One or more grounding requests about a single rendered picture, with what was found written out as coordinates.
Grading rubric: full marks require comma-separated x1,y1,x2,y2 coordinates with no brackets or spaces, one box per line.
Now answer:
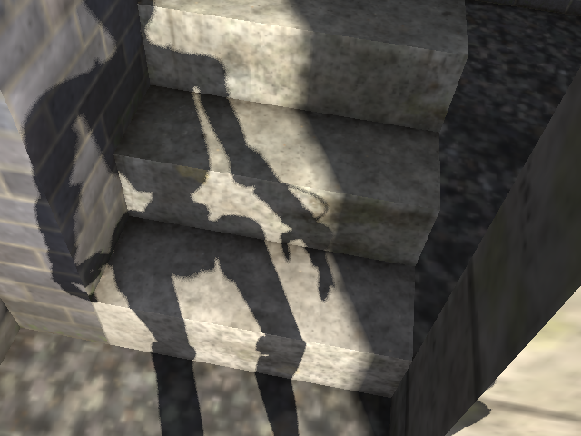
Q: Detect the stairs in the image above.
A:
91,0,468,398

